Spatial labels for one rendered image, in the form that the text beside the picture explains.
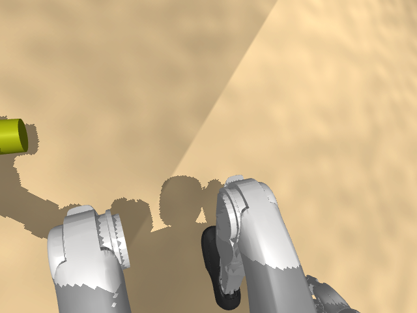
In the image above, can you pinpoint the can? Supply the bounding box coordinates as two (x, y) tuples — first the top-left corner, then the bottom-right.
(0, 119), (28, 155)

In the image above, can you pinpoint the right robot foot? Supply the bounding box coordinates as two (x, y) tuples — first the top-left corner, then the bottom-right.
(201, 226), (241, 310)

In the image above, can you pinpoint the right robot hand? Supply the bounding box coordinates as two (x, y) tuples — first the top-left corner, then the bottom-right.
(306, 275), (351, 313)

